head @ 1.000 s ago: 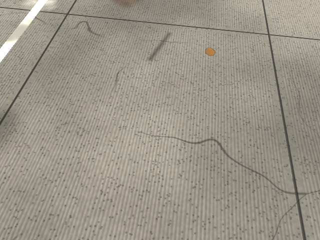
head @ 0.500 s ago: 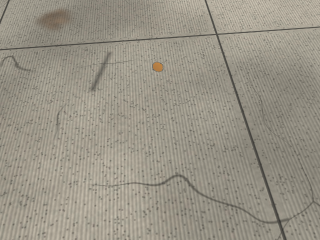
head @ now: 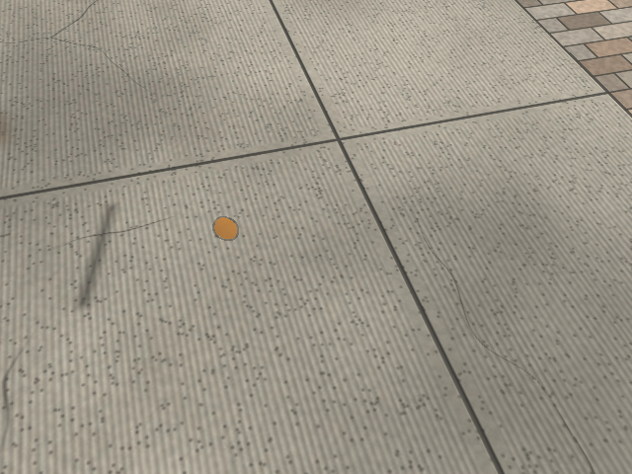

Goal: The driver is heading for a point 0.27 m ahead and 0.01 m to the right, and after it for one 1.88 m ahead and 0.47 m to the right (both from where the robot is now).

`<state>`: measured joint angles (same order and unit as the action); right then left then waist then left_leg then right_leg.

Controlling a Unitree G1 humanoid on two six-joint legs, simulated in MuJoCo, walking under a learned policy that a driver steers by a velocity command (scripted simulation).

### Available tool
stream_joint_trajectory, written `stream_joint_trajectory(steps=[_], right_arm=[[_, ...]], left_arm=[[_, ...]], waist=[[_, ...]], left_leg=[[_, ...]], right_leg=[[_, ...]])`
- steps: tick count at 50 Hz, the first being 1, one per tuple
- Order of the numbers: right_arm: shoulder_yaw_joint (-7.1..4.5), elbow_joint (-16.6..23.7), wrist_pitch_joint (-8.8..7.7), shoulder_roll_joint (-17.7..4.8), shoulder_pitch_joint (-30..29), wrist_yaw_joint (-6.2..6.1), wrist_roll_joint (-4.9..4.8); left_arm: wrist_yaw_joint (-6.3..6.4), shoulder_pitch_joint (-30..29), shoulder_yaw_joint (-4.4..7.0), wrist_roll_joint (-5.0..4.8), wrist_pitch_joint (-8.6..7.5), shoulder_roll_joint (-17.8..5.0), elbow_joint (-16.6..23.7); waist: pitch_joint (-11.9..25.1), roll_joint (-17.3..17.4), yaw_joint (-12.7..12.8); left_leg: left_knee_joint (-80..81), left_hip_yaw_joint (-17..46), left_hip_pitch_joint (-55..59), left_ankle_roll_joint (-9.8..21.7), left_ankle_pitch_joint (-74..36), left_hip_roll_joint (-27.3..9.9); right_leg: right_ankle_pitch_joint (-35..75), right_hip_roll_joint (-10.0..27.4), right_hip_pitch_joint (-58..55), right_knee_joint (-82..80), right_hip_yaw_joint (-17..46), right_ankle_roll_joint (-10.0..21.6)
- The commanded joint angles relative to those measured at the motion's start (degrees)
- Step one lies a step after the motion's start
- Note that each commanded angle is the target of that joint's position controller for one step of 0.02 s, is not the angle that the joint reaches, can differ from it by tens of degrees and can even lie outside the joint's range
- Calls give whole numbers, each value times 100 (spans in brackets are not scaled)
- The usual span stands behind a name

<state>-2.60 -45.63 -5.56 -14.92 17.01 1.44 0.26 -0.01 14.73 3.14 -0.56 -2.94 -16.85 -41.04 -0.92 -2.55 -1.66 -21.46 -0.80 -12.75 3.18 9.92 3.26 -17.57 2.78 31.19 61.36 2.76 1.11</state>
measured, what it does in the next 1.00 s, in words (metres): walks ahead: right foot, then left foot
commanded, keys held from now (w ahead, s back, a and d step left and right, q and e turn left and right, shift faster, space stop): w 0.28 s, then no key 0.54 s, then e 0.18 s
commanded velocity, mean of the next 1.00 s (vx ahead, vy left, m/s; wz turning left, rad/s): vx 0.25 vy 0.00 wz -0.06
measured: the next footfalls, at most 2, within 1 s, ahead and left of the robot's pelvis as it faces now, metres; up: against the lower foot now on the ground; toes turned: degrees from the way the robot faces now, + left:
right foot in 0.30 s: +0.34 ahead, -0.15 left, +0.00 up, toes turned -2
left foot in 0.72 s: +0.41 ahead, +0.08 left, +0.00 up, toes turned -1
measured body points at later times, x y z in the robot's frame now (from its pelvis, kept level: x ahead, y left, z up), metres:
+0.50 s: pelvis +0.25 -0.06 +0.00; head +0.29 -0.08 +0.45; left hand +0.39 +0.20 -0.10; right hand +0.35 -0.34 -0.13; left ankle +0.23 +0.09 -0.67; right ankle +0.30 -0.15 -0.74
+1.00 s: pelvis +0.34 -0.04 -0.01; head +0.36 -0.03 +0.44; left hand +0.45 +0.23 -0.14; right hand +0.47 -0.31 -0.12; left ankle +0.37 +0.08 -0.74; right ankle +0.30 -0.15 -0.74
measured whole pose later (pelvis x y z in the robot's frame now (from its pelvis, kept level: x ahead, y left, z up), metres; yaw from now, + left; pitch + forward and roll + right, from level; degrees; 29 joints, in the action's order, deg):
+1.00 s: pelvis +0.34 -0.04 -0.01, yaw -4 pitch +0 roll +0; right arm -3.0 -48.7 0.2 -14.7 6.0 -2.7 0.3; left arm 1.2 10.2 2.5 -0.6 1.2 -16.0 -51.0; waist -2.3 -0.9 1.2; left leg -31.4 -2.5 -17.4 0.2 14.1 -1.4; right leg -19.5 -0.7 14.1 35.1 0.9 0.6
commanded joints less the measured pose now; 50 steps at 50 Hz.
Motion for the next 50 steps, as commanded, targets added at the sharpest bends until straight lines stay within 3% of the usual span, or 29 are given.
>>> stream_joint_trajectory(steps=[1,6,10,13,14,15,16,17,18,19,20,21,23,25,27,32,34,35,36,37,38,39,40,42,45,48,49,50], right_arm=[[-197,293,-94,-882,-148,-46,-48],[-220,58,3,-1042,235,-97,-127],[-227,-166,111,-1094,610,-111,-161],[-274,-242,209,-1225,580,-155,-168],[-280,-231,235,-1264,467,-171,-179],[-229,-202,254,-1148,436,-188,-145],[-96,1,229,-845,394,-214,30],[99,-37,132,-217,1305,-161,27],[-54,-180,75,-876,1025,-142,-76],[-119,-17,63,-1057,482,-135,-185],[-102,29,87,-974,190,-164,-140],[-121,54,144,-929,61,-189,-60],[-94,-24,311,-669,299,-220,-44],[-51,-48,404,-486,355,-258,-25],[-9,-7,437,-412,120,-276,25],[-64,86,517,-595,-513,-271,6],[-88,79,516,-593,-546,-271,47],[-103,77,508,-646,-567,-279,98],[-145,127,497,-874,-607,-313,126],[-205,178,521,-1204,-790,-354,93],[-146,138,554,-862,-983,-330,41],[-99,153,566,-590,-1119,-279,8],[-78,124,558,-536,-1111,-253,34],[-92,4,483,-607,-1035,-225,49],[-208,-78,459,-891,-953,-330,5],[-311,-159,542,-1026,-685,-462,-3],[-337,-191,572,-1058,-562,-494,7],[-348,-184,597,-1065,-595,-526,6]], left_arm=[[8,-197,60,46,-81,-266,467],[-75,-1096,-21,9,-169,-103,641],[-184,-1655,-8,-53,-219,-168,845],[-239,-1491,59,-40,-255,-349,856],[-223,-1027,136,-15,-260,-481,732],[-176,-237,264,50,-258,-748,500],[-111,751,362,179,-245,-1186,347],[-138,796,397,179,-201,-1481,268],[-140,879,283,100,-154,-937,287],[-128,436,197,82,-148,-759,311],[-136,40,141,75,-147,-617,312],[-150,-250,103,76,-148,-484,311],[-167,-542,65,155,-194,-356,228],[-147,-733,73,184,-229,-407,112],[-94,-825,101,172,-190,-527,-2],[-49,-572,79,145,-45,-593,-394],[-48,-664,36,77,3,-524,-488],[-47,-543,-12,53,12,-398,-569],[-40,-329,-67,131,3,-254,-629],[-46,222,-60,211,-20,-234,-732],[-2,300,-110,203,18,-115,-804],[32,-41,-95,189,83,-261,-792],[69,-210,-60,144,145,-369,-804],[104,-221,-59,126,245,-379,-853],[128,-497,25,19,285,-616,-749],[153,-572,71,-37,345,-502,-647],[154,-575,79,-32,378,-430,-607],[145,-542,97,-24,422,-371,-589]], waist=[[12,732,76],[-94,650,-250],[-250,665,-382],[-125,763,-131],[156,765,177],[692,662,554],[1639,-3,882],[2387,-1510,440],[2349,-746,731],[1495,-498,649],[1073,-72,462],[759,40,298],[698,-186,-42],[667,-281,-184],[708,-347,-151],[614,-241,92],[500,-181,-17],[441,-67,-32],[480,259,78],[526,928,507],[615,1194,526],[383,981,351],[298,775,258],[287,749,234],[388,623,124],[593,777,36],[658,944,3],[665,1203,10]], left_leg=[[1291,1426,468,1055,-920,-1536],[1302,728,533,829,-1238,-1305],[1085,821,1068,763,-1295,-1587],[596,840,1495,609,-2207,-1749],[49,672,1458,508,-3101,-1622],[-979,441,1137,311,-3581,-1301],[-2746,212,-16,33,-2034,-914],[-4632,253,-2087,-355,2398,57],[-5186,913,-2425,-371,2660,-136],[-5242,764,-2675,-381,2325,-371],[-4950,559,-2557,-438,1957,-624],[-4614,494,-2368,-496,1706,-761],[-4078,475,-1485,-589,1314,-875],[-3335,383,-1081,-682,1011,-832],[-2539,316,-752,-683,473,-806],[-1548,341,-409,-559,-151,-734],[-816,260,-1,-414,-438,-662],[-309,324,288,-319,-920,-695],[-171,704,647,-201,-1979,-1065],[-389,975,868,107,-2409,-1392],[-343,962,525,262,-1451,-1324],[-284,863,210,129,-790,-1077],[-284,747,132,0,-730,-940],[-394,603,288,-111,-1118,-844],[-654,482,620,-27,-1720,-886],[-609,791,941,380,-2258,-1373],[-447,1091,1054,626,-2470,-1740],[-257,1399,1063,910,-2708,-2166]], right_leg=[[573,354,764,-717,82,-133],[2014,171,333,-2433,-151,-195],[1959,37,326,-2994,-172,-67],[1377,-102,-112,-3288,-249,173],[1376,-255,-838,-3470,-403,305],[1730,-237,-2064,-3545,-392,493],[3051,885,-3845,-3183,761,886],[3487,2179,-5541,-3453,3036,1898],[3430,2004,-5235,-3711,3130,1782],[4051,1800,-4511,-3745,2174,1591],[4581,1508,-3779,-3846,1596,1445],[4719,1330,-3151,-4019,1260,1368],[4887,1075,-2237,-4354,772,1303],[5113,954,-1793,-4488,375,1341],[4986,829,-1626,-4516,90,1265],[3388,904,-1739,-4546,230,1151],[2396,800,-1647,-4350,287,977],[1810,599,-1599,-4201,279,745],[1145,323,-1481,-3937,177,452],[283,-113,-1241,-3788,-88,215],[82,-210,-1556,-3895,-257,57],[258,-210,-1701,-3915,-287,-12],[391,-182,-1693,-3855,-277,9],[771,-114,-1689,-3839,-166,58],[1439,-120,-1509,-3498,-52,140],[1279,-283,-1082,-2708,-110,69],[844,-352,-859,-2306,-189,-9],[-252,-426,-655,-1796,-315,-76]])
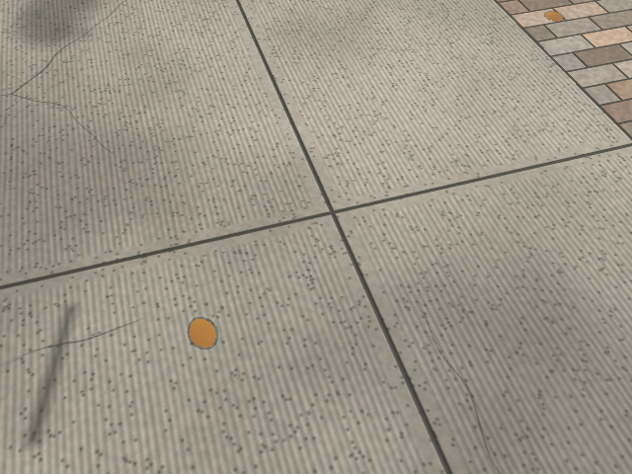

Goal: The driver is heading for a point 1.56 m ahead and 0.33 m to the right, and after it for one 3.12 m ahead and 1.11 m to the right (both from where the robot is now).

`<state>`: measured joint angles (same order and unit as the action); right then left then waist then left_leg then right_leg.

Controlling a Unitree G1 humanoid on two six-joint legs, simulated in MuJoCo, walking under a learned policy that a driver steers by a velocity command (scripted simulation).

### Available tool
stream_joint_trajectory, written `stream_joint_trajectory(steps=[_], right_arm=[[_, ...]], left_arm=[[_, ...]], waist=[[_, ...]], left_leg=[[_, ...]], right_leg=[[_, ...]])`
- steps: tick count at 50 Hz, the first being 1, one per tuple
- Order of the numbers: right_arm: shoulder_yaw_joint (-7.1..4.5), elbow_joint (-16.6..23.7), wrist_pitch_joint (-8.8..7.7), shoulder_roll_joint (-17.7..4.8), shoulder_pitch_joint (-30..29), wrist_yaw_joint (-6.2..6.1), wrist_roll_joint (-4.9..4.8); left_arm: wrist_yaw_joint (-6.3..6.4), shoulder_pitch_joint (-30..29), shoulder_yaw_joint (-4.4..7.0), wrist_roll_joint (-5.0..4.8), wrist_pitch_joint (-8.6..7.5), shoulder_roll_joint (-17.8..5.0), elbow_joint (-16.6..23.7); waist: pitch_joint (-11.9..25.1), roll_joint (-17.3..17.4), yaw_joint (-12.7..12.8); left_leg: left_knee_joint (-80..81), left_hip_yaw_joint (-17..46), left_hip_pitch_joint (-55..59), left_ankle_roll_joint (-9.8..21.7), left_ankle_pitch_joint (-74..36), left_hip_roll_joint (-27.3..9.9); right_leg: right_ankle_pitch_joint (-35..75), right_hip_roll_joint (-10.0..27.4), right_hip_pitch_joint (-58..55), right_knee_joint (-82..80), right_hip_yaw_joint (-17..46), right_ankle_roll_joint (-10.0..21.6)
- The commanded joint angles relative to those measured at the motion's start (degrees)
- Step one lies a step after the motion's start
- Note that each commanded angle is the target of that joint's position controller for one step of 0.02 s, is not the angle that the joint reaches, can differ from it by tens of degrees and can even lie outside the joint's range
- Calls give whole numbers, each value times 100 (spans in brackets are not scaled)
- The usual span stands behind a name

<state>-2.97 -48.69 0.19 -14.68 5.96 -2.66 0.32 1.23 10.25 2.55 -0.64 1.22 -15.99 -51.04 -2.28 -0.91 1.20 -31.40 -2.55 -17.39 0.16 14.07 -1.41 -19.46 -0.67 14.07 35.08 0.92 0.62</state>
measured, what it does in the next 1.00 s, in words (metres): walks ahead, turning right: left foot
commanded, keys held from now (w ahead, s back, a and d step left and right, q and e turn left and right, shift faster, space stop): e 0.44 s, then no key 0.08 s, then w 0.48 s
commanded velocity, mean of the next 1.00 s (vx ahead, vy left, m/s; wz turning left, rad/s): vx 0.14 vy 0.00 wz -0.32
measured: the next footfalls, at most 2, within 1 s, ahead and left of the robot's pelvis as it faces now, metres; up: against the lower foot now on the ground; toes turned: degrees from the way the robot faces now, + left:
left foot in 0.78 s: +0.11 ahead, +0.05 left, +0.00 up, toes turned -20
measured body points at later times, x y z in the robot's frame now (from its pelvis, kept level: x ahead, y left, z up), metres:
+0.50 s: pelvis -0.02 -0.07 +0.02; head +0.01 -0.11 +0.46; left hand +0.15 +0.19 -0.08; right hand +0.06 -0.39 -0.11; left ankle +0.04 +0.10 -0.66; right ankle -0.02 -0.13 -0.73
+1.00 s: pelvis +0.10 -0.06 +0.02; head +0.13 -0.05 +0.46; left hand +0.32 +0.15 -0.10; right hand +0.02 -0.32 -0.11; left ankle +0.07 +0.07 -0.73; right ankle +0.12 -0.23 -0.67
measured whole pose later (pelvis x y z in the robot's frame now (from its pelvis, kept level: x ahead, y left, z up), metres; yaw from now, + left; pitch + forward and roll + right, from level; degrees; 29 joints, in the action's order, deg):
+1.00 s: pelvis +0.10 -0.06 +0.02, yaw -19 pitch +1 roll +0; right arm -2.7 -55.2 -5.2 -14.0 20.7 0.2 -0.4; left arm -0.7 10.4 3.8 -0.7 -3.5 -17.6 -46.7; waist -0.5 -2.3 -2.6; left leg -14.9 0.9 -1.5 1.6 14.5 0.9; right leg -12.5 2.8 32.5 51.1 1.0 0.3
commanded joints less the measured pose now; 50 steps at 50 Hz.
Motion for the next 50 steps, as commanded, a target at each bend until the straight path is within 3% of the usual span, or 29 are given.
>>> stream_joint_trajectory(steps=[1,2,4,7,9,10,11,12,13,14,15,16,18,22,26,29,33,35,38,39,40,41,42,43,44,45,47,50], right_arm=[[-308,184,15,-1078,422,-149,30],[-307,234,-11,-1094,362,-164,69],[-338,350,-57,-1146,-353,-158,-6],[-369,299,20,-1169,-602,-106,-66],[-344,195,79,-1044,-524,-80,-166],[-304,33,115,-804,-147,-37,-145],[-200,190,157,-487,-53,-1,138],[-242,489,107,-604,-714,-43,88],[-304,515,102,-808,-829,-88,-29],[-363,423,94,-942,-691,-124,-61],[-405,269,96,-999,-565,-179,-26],[-422,226,87,-1003,-471,-196,8],[-417,212,26,-876,-387,-150,-21],[-387,267,-38,-754,-496,-117,-56],[-356,216,-56,-744,-467,-63,-70],[-316,239,-142,-750,-558,41,-93],[-255,236,-398,-779,-594,205,-129],[-227,175,-521,-773,-494,272,-165],[-215,-138,-652,-728,212,307,-152],[-243,-281,-669,-844,709,280,-135],[-267,-424,-665,-1082,1345,251,-85],[-416,-575,-658,-1662,1666,297,-8],[-339,-477,-697,-1302,1445,311,-66],[-257,-380,-712,-1013,1250,296,-101],[-223,-297,-702,-953,1120,300,-101],[-207,-277,-676,-933,1087,296,-122],[-148,-281,-640,-817,1173,281,-71],[-149,-326,-579,-906,1327,240,-77]], left_arm=[[4,-133,195,-21,65,-486,447],[-10,-186,245,-53,121,-558,485],[-15,11,260,-107,224,-488,464],[-114,234,295,-47,253,-497,385],[-201,579,378,-23,263,-555,279],[-188,581,442,14,253,-725,316],[-60,553,576,28,219,-1477,561],[-134,638,532,327,58,-1670,705],[-148,383,526,337,-91,-1568,738],[-104,49,498,188,-177,-1414,776],[-51,-204,439,76,-189,-1198,831],[-6,-290,391,16,-186,-1084,858],[59,-69,336,26,-178,-941,838],[119,204,354,-5,-153,-989,815],[132,112,329,42,-117,-942,810],[96,169,306,34,-132,-925,708],[46,269,283,48,-180,-982,580],[18,265,275,33,-211,-1000,572],[-23,95,201,-4,-235,-821,629],[-39,-31,132,13,-269,-594,683],[-71,-99,24,36,-320,-195,747],[-63,-247,86,-82,-420,-375,1013],[-63,-338,202,-105,-499,-862,964],[-110,-260,233,-125,-545,-912,886],[-140,-185,232,-100,-559,-815,807],[-160,-306,232,-57,-582,-767,857],[-198,-569,200,-10,-603,-557,930],[-227,-963,102,12,-614,-261,1079]], waist=[[804,1271,-350],[723,1050,-378],[542,805,-10],[678,938,98],[754,726,246],[513,-26,156],[326,-1876,-64],[680,-1521,281],[489,-903,166],[294,-647,-14],[287,-459,-95],[300,-517,-136],[508,-521,-125],[543,-492,-15],[482,-611,44],[354,-742,194],[145,-709,301],[103,-656,249],[213,-434,-187],[355,-222,-407],[564,685,-553],[235,1711,-516],[-218,1036,-518],[-337,868,-434],[-265,830,-366],[-341,789,-379],[-292,766,-423],[-282,739,-526]], left_leg=[[937,1934,1457,1538,-3306,-2166],[1119,2002,1296,1709,-3306,-2381],[1228,1310,777,1249,-2489,-2013],[1002,469,408,907,-2232,-1590],[383,43,181,570,-1293,-1370],[-498,-384,-393,146,-157,-1005],[-2368,-734,-1929,-488,2407,-203],[-3343,387,-1997,-429,2713,164],[-3611,624,-2123,-322,2236,55],[-3495,698,-2191,-237,1610,-65],[-3411,732,-2176,-236,1197,-151],[-3365,748,-2047,-271,907,-134],[-3350,760,-1879,-318,559,-4],[-2618,855,-2009,-454,401,102],[-1789,818,-1573,-569,284,19],[-1159,648,-1206,-517,247,-23],[-411,480,-854,-287,465,7],[-18,381,-523,-101,422,63],[946,249,846,186,-198,125],[1025,626,1584,333,-80,-256],[1421,1705,2314,615,324,-1130],[2038,3597,2590,1398,1344,-1989],[2146,3749,2462,1554,1994,-2145],[2172,3343,2458,1378,1965,-1879],[2224,2972,2469,1229,1702,-1652],[2293,2712,2419,1171,1223,-1589],[2428,2015,2113,1063,187,-1281],[2470,1234,1697,1011,-1040,-950]], right_leg=[[-1436,-29,1305,1835,-81,-85],[-1921,134,1522,2569,97,-140],[-1420,487,1202,2006,209,-155],[-249,279,191,836,-313,-127],[698,-9,-531,-297,-587,87],[1299,139,-861,-1004,-21,348],[3164,1748,-1259,-1539,2387,1092],[2964,2267,-609,-1874,3250,1989],[2059,2011,-504,-1994,2921,1861],[1448,1676,-475,-1979,2483,1465],[1196,1475,-530,-1906,2239,1160],[1422,1342,-483,-1871,2064,1062],[1912,1211,-698,-1822,1928,1061],[2001,1171,-1192,-1778,2081,1144],[1619,1108,-1054,-1825,2069,1152],[-344,1031,-743,-2228,2288,1248],[-860,1104,-739,-2337,2538,1301],[-891,1082,-649,-2287,2588,1308],[-817,742,8,-1880,2398,1092],[-736,529,532,-1332,2114,903],[-872,-85,1239,310,1191,550],[-1489,-564,2662,1226,455,363],[-1357,-97,3283,1975,615,289],[-810,102,3462,2250,648,264],[-415,256,3478,2361,466,215],[-70,398,3578,2322,395,150],[520,509,3254,1994,185,6],[1266,450,2733,1024,-126,-177]])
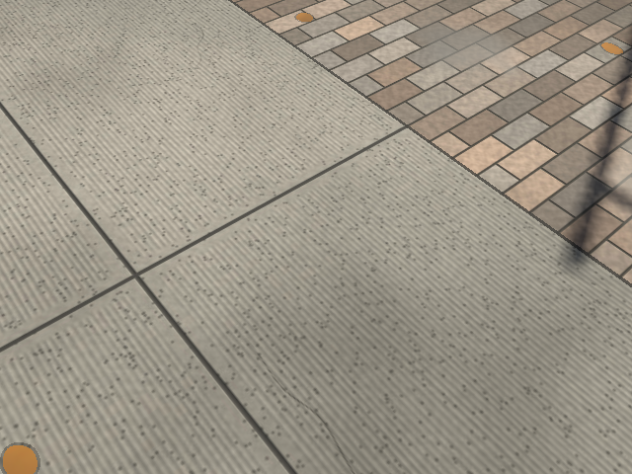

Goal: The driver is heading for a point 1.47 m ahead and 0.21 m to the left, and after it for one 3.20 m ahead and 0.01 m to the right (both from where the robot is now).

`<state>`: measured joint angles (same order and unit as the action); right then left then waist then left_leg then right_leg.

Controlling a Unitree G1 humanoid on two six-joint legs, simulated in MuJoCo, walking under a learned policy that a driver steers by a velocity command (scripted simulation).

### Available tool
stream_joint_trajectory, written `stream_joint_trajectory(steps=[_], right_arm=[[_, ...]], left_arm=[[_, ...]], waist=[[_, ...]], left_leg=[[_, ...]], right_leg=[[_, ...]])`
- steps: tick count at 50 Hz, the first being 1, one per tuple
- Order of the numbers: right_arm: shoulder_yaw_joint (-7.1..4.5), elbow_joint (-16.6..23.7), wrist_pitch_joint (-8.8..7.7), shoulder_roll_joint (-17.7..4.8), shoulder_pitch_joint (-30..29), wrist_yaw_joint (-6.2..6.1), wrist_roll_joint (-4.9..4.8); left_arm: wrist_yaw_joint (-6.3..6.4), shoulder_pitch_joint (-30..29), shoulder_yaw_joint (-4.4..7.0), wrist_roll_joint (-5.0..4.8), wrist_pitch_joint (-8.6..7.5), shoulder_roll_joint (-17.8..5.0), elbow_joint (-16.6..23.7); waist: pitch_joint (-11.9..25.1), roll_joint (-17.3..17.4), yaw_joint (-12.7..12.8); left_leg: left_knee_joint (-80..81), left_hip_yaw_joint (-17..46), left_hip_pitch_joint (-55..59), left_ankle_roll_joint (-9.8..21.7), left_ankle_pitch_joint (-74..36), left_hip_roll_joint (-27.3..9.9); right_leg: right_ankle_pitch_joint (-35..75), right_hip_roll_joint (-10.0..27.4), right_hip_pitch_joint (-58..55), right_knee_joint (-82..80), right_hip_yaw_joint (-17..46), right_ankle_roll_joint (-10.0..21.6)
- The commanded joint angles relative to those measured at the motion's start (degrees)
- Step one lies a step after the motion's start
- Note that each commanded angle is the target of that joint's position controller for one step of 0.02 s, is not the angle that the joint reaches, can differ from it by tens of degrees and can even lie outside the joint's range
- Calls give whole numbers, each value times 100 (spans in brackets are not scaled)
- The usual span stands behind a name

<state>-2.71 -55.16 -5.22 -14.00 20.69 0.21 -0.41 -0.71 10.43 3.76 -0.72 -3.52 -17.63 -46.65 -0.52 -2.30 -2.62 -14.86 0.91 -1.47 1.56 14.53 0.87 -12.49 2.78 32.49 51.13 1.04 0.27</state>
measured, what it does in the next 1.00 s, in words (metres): walks ahead: right foot, then left foot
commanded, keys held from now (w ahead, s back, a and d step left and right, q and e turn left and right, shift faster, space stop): w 1.00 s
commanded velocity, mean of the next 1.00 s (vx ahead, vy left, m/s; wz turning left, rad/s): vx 0.48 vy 0.00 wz -0.01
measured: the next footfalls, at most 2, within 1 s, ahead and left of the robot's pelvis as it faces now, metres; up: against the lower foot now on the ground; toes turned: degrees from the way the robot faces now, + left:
right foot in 0.22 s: +0.29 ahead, -0.15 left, +0.00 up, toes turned -1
left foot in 0.76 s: +0.62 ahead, +0.08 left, +0.00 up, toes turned +2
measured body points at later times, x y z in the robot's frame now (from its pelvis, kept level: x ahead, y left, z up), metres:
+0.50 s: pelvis +0.27 -0.07 +0.00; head +0.29 -0.08 +0.45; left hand +0.31 +0.21 -0.12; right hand +0.41 -0.35 -0.11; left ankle +0.39 +0.11 -0.67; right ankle +0.25 -0.15 -0.75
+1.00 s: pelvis +0.57 -0.01 +0.00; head +0.59 +0.00 +0.45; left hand +0.69 +0.27 -0.12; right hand +0.63 -0.28 -0.12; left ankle +0.58 +0.07 -0.75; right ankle +0.63 -0.18 -0.67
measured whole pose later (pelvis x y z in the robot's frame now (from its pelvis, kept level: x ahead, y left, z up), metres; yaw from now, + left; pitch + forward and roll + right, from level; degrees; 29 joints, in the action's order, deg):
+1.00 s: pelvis +0.57 -0.01 +0.00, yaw +0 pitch +1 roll +1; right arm -2.6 -49.9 -5.4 -15.0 17.1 1.7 0.4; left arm 0.2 11.0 3.1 -0.6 -3.7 -17.2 -49.3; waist -1.6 -2.4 -2.0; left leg -17.2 -3.6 -9.5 4.3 8.5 3.6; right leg -12.3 7.0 35.1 57.9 2.4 0.6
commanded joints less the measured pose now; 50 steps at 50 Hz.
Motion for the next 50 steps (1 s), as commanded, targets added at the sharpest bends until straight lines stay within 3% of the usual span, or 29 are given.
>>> stream_joint_trajectory(steps=[1,4,7,9,10,11,12,13,14,15,16,17,18,21,24,27,32,35,36,37,38,39,40,41,42,43,44,46,50], right_arm=[[-177,312,-24,-1015,-85,-59,-6],[-193,234,0,-1142,245,-70,-43],[-217,193,45,-1187,298,-74,-111],[-254,217,103,-1291,209,-87,-107],[-241,239,143,-1264,153,-96,-94],[-185,302,162,-1157,153,-110,-35],[-4,500,104,-557,679,-81,24],[82,407,-30,-335,858,-56,-25],[-99,551,-114,-976,272,-12,-203],[-127,687,-169,-1093,-167,-7,-246],[-133,713,-185,-1030,-355,-37,-167],[-161,691,-145,-953,-318,-50,-101],[-149,654,-81,-827,-174,-39,-83],[-123,727,82,-636,-272,-57,-32],[-122,982,84,-666,-925,-58,40],[-48,1170,-3,-525,-1575,22,25],[7,1514,-63,-549,-2376,183,-48],[-40,1581,-81,-727,-2251,257,-49],[-97,1520,-81,-853,-1941,249,-49],[-211,1323,-77,-1043,-1220,218,-44],[-332,1074,-61,-1340,-230,160,-4],[-477,952,-31,-1923,427,131,107],[-364,892,-1,-1490,550,146,15],[-254,945,-4,-1226,133,140,-22],[-211,1051,-1,-1080,-310,122,4],[-164,1075,-13,-924,-648,134,48],[-118,1104,-56,-769,-846,144,107],[-122,1069,-109,-752,-923,170,99],[-187,868,-127,-978,-649,87,64]], left_arm=[[-52,-1130,-54,7,-148,-22,692],[-120,-1511,-93,-38,-157,-18,829],[-177,-1544,-50,-78,-164,-227,914],[-175,-1088,54,-65,-167,-472,829],[-143,-344,170,-58,-152,-662,608],[-84,626,296,-62,-126,-907,340],[-39,1421,426,97,-86,-1467,184],[-82,1613,345,44,-71,-1304,83],[-89,1198,201,8,-97,-866,101],[-86,690,149,-5,-114,-723,190],[-92,319,113,35,-130,-609,240],[-110,82,71,101,-162,-467,275],[-120,-41,52,139,-184,-385,268],[-111,-1,68,70,-285,-439,127],[-27,263,92,73,-285,-565,-29],[44,527,97,36,-245,-666,-146],[81,1166,122,-40,-111,-760,-472],[113,1180,165,-44,2,-852,-536],[122,1104,180,-30,34,-911,-523],[127,1009,163,-7,80,-886,-506],[145,1034,79,53,95,-722,-421],[81,1766,-129,76,-12,-43,-305],[48,1658,-134,26,-147,-127,-430],[9,1131,18,-148,-247,-686,-264],[13,695,15,-207,-295,-706,-137],[40,473,19,-133,-290,-636,-96],[66,534,54,-60,-229,-588,-127],[84,772,20,-15,-89,-331,-227],[106,180,5,65,-26,-253,1]], waist=[[-469,872,-190],[-548,869,-310],[-600,925,-129],[-265,985,233],[207,934,641],[833,817,1083],[1866,-444,1032],[2491,-1362,956],[1496,-965,941],[730,-634,801],[362,-251,631],[147,-250,423],[147,-329,264],[-64,-219,113],[-306,-29,244],[-407,15,468],[-527,66,713],[-325,-83,507],[-95,-199,314],[373,-189,-92],[1144,-30,-486],[2111,1194,-291],[2466,1582,-388],[1534,1212,-381],[884,832,-241],[379,521,-65],[226,632,145],[183,694,332],[-85,522,284]], left_leg=[[823,693,-85,839,-1261,-1099],[872,554,-304,846,-1360,-1206],[691,587,124,757,-1795,-1524],[63,446,370,629,-3325,-1575],[-818,220,243,504,-4230,-1388],[-2047,45,-453,324,-4020,-1123],[-4318,-249,-2551,-29,-1955,-431],[-5409,469,-3292,-55,1866,157],[-5936,623,-3898,54,1712,-204],[-5840,410,-4044,153,1163,-489],[-5555,312,-3845,154,673,-710],[-5305,324,-3546,138,335,-885],[-5205,353,-3251,116,144,-972],[-4731,268,-3304,-49,-212,-1062],[-3722,240,-3771,-226,-1146,-1063],[-2471,-5,-3468,-230,-2094,-831],[-1581,-11,-3634,-72,-2068,-617],[-1377,-66,-3365,145,-1348,-459],[-1365,-211,-2863,244,-1098,-285],[-1254,-404,-1865,400,-1126,-82],[-1509,-50,-211,647,-1302,-448],[-1395,2511,2227,1569,-452,-1962],[-404,4177,2613,1805,249,-2348],[-233,3505,1937,1495,658,-2195],[-105,2719,1058,1318,409,-1986],[115,2121,203,1233,-87,-1754],[289,1710,-325,1133,-495,-1546],[587,1299,-819,1183,-954,-1384],[846,715,-825,1244,-1665,-1307]], right_leg=[[820,49,602,-981,-215,-164],[1277,-107,-22,-1742,-335,-132],[1162,-86,-150,-2089,-172,105],[873,-252,-872,-2167,-277,322],[855,-400,-1874,-2223,-399,492],[821,-195,-3321,-2109,-205,686],[-106,1333,-5610,-2174,2056,1425],[-1184,1964,-5831,-3262,4100,1796],[-1557,1738,-5136,-3497,3625,1511],[-1140,1549,-4256,-3626,2846,1339],[-555,1333,-3477,-3776,2279,1265],[-15,1115,-2910,-3947,1827,1212],[185,1010,-2577,-4119,1598,1228],[625,930,-2145,-4499,1097,1367],[997,862,-2239,-4635,768,1362],[1180,653,-2229,-4662,328,1182],[1372,1011,-3259,-4331,340,1123],[2362,1219,-3880,-3795,385,967],[3321,1171,-3957,-3385,335,899],[4184,946,-3844,-2490,147,776],[3648,663,-3036,-1144,-43,603],[1290,-212,-646,1179,-282,173],[-1967,-654,328,2146,439,122],[-1818,-284,923,2555,645,226],[-1306,41,968,2374,443,284],[-879,273,810,1948,314,262],[-567,472,444,1598,357,248],[-319,552,19,1321,315,150],[623,624,527,228,245,-89]])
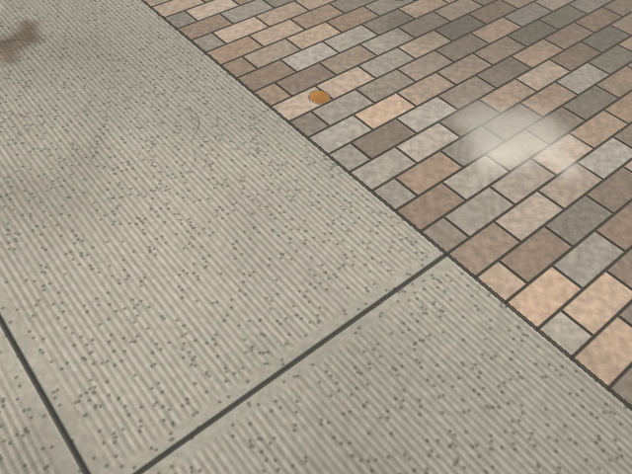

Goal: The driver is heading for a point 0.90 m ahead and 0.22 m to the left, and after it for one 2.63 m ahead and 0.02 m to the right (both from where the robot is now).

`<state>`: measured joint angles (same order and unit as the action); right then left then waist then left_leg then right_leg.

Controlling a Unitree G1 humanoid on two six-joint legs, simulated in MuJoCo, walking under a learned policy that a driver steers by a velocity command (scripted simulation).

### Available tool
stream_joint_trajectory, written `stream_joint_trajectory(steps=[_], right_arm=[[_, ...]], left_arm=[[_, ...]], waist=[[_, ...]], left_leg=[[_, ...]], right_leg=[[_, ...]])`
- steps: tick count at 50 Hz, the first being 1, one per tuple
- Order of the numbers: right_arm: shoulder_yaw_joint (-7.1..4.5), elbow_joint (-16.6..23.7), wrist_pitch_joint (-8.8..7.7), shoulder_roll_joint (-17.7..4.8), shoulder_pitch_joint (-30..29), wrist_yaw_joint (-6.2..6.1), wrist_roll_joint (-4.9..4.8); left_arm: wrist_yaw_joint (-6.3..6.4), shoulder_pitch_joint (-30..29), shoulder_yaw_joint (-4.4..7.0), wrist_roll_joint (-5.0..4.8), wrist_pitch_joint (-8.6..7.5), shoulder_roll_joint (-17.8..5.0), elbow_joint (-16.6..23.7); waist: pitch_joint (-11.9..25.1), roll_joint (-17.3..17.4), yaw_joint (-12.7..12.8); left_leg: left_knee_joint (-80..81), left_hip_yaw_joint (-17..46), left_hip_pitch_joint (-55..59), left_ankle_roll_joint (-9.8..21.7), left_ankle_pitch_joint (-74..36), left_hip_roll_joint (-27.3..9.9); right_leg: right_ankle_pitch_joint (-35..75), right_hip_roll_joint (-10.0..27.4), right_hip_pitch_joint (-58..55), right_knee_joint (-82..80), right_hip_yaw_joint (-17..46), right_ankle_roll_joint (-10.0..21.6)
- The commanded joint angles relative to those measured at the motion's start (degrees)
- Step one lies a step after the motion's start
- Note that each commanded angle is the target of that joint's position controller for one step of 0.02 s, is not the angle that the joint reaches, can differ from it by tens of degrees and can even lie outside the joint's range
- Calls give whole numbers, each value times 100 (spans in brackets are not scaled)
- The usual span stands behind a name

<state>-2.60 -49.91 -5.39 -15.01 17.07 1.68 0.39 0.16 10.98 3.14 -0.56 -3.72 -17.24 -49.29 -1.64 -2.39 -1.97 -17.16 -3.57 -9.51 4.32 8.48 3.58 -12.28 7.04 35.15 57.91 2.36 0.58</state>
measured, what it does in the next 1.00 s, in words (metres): walks ahead, turning left: right foot, then left foot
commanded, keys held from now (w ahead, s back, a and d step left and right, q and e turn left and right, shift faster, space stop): w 0.14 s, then w+q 0.86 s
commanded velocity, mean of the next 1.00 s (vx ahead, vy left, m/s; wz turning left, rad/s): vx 0.50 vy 0.00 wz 0.38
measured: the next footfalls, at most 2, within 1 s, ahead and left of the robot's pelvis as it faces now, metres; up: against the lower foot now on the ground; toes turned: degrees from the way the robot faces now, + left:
right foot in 0.28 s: +0.35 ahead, -0.16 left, +0.00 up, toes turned +1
left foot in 0.82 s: +0.59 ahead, +0.14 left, +0.00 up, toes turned +22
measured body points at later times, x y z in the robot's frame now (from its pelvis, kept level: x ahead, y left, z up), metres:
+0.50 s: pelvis +0.29 -0.06 +0.00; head +0.31 -0.07 +0.45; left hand +0.33 +0.22 -0.12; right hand +0.41 -0.33 -0.13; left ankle +0.29 +0.10 -0.66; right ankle +0.31 -0.16 -0.75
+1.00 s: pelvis +0.54 +0.06 -0.01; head +0.57 +0.09 +0.44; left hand +0.57 +0.37 -0.12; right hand +0.74 -0.16 -0.11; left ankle +0.55 +0.12 -0.75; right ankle +0.62 -0.11 -0.66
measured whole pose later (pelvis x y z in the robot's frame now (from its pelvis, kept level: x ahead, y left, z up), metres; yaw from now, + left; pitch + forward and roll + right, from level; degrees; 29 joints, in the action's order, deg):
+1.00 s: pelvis +0.54 +0.06 -0.01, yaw +26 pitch +1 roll -1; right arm -4.5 -42.7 -2.9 -15.8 16.4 1.4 -0.5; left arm 0.0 6.6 3.8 -0.1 -6.3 -17.1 -46.4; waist -3.6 -1.1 -1.5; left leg -23.9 1.0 -15.2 6.4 9.4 5.8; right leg -18.2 5.4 30.5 62.9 3.0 -0.6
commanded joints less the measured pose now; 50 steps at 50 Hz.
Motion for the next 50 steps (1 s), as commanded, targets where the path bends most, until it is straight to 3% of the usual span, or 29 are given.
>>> stream_joint_trajectory(steps=[1,4,8,10,12,13,14,15,16,17,18,19,21,24,29,32,35,38,39,40,41,42,43,44,45,46,47,50], right_arm=[[-200,306,-87,-893,-225,-88,-30],[-212,183,-41,-977,22,-149,-77],[-242,-78,61,-1036,504,-170,-143],[-269,-144,139,-1074,552,-201,-172],[-313,-126,198,-1179,433,-231,-180],[-306,-90,224,-1179,292,-238,-179],[-222,-34,228,-969,298,-239,-121],[-59,145,165,-449,694,-213,-39],[35,106,68,-161,1098,-201,-119],[-143,123,26,-824,623,-194,-283],[-197,268,14,-967,211,-205,-338],[-212,288,30,-922,29,-234,-280],[-250,254,170,-698,179,-236,-240],[-237,380,355,-442,96,-228,-230],[-200,678,335,-337,-564,-110,-170],[-136,931,314,-245,-1204,12,-152],[-137,1184,328,-302,-1554,112,-161],[-270,1280,370,-564,-1243,161,-162],[-380,1178,387,-748,-700,152,-182],[-562,943,398,-1044,215,91,-200],[-758,765,465,-1586,983,-46,-214],[-769,874,380,-2062,624,-41,-218],[-611,1023,286,-1517,755,16,-174],[-528,984,194,-1246,533,31,-127],[-478,1030,148,-1089,183,26,-140],[-419,1105,144,-898,-189,9,-125],[-369,1203,137,-793,-372,-22,-55],[-394,1207,109,-931,-277,-117,-97]], left_arm=[[2,-56,55,55,-27,-257,318],[-65,-677,-13,31,-99,-115,473],[-170,-1350,-38,-21,-153,-163,724],[-228,-1438,-7,-21,-201,-279,828],[-243,-1091,65,-21,-250,-467,760],[-221,-530,156,-12,-272,-619,606],[-164,411,303,32,-282,-933,348],[-109,1222,438,150,-265,-1460,234],[-129,1428,414,95,-205,-1386,164],[-111,1213,268,48,-198,-859,201],[-88,776,207,25,-200,-672,256],[-88,382,159,50,-214,-513,282],[-103,-35,113,129,-271,-293,260],[-80,-160,167,137,-347,-378,155],[36,-23,243,144,-296,-607,31],[80,250,293,81,-217,-762,-44],[89,489,349,-13,-79,-881,-137],[120,359,421,-91,58,-1097,-83],[128,282,437,-111,111,-1149,-54],[132,189,407,-127,136,-1095,-21],[129,332,289,46,91,-776,87],[39,833,42,184,-94,40,400],[-43,106,119,-75,-323,-514,482],[-78,-345,177,-256,-442,-709,633],[-37,-353,159,-165,-496,-636,591],[4,-296,200,-5,-483,-669,508],[-3,-158,235,33,-412,-710,478],[5,-200,221,132,-226,-521,542]], waist=[[-4,523,170],[-122,529,-54],[-299,509,-274],[-303,550,-168],[-104,681,91],[219,683,431],[926,574,824],[1914,-332,876],[2559,-1434,778],[1846,-855,900],[1088,-627,801],[696,-336,633],[320,-479,296],[63,-303,139],[-151,-68,272],[-328,70,524],[-427,58,584],[-49,-192,231],[266,-230,-101],[733,-97,-607],[1216,716,-814],[1726,1917,1],[2040,1076,-480],[1213,829,-468],[812,356,-206],[549,277,25],[504,416,203],[383,378,292]], left_leg=[[1084,996,21,897,-1115,-1494],[1122,620,34,726,-1017,-1308],[886,755,696,720,-957,-1592],[579,971,1074,654,-1198,-1783],[159,1134,1215,558,-1778,-1843],[-455,1024,1097,445,-2498,-1657],[-1604,819,529,265,-2428,-1305],[-3698,438,-1372,-99,-723,-616],[-5012,780,-2694,-255,2600,-64],[-5562,1176,-3209,-207,2458,-396],[-5557,1014,-3408,-169,1915,-659],[-5349,938,-3212,-186,1431,-884],[-5007,987,-2617,-225,886,-1154],[-4768,939,-2676,-316,487,-1246],[-3211,719,-2856,-391,-839,-1182],[-2454,368,-2858,-315,-1092,-1093],[-2063,195,-3031,-149,-730,-995],[-1994,-226,-2265,162,98,-532],[-1944,-365,-1560,311,286,-284],[-1566,-368,-224,523,-38,-20],[-1400,954,1429,853,-16,-750],[-615,4321,3020,1965,1099,-2019],[143,5025,3137,1933,1623,-2248],[217,4238,2578,1656,1173,-2128],[161,3540,1762,1452,535,-1876],[186,2953,1017,1306,-120,-1632],[285,2668,565,1253,-564,-1494],[480,2192,-11,1280,-1347,-1303]], right_leg=[[963,172,271,-857,78,-140],[1824,-43,-37,-2001,-149,-141],[1776,-199,59,-2671,-138,-51],[1374,-253,56,-2927,-32,61],[946,-394,-530,-3058,-95,166],[913,-544,-1376,-3230,-246,279],[1063,-366,-2885,-3033,-132,483],[779,1019,-5175,-2872,1576,1081],[-272,1770,-6007,-3665,3556,1540],[-900,1556,-5460,-3930,3185,1274],[-743,1417,-4662,-4100,2382,1064],[-364,1217,-3923,-4313,1836,972],[225,914,-2979,-4721,965,870],[936,855,-2599,-5043,176,963],[1499,684,-2809,-5165,-806,899],[1599,794,-3172,-5147,-1123,872],[2080,996,-3865,-4845,-1288,777],[4430,1035,-4224,-3832,-1517,590],[5089,960,-4152,-3009,-1596,515],[4898,730,-3651,-1775,-1725,327],[2719,426,-2186,64,-1742,38],[-2205,-844,246,1847,-843,-261],[-2185,-763,880,2264,253,-129],[-1600,-514,1280,2068,218,32],[-1096,-248,1008,1581,235,94],[-810,-84,586,1081,237,57],[-603,24,187,843,288,20],[-210,-38,-45,102,138,-251]])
